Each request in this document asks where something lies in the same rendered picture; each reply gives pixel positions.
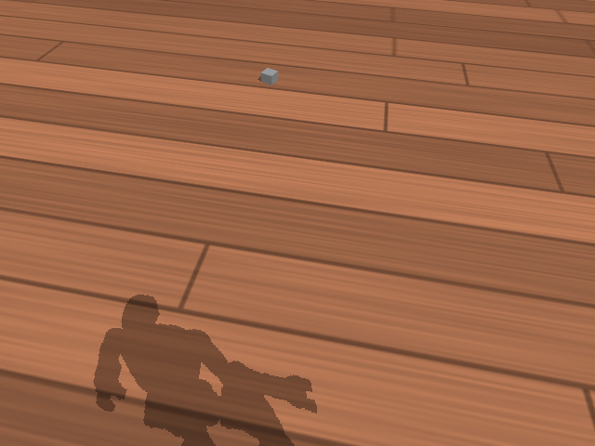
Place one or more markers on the small box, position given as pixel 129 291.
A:
pixel 269 76

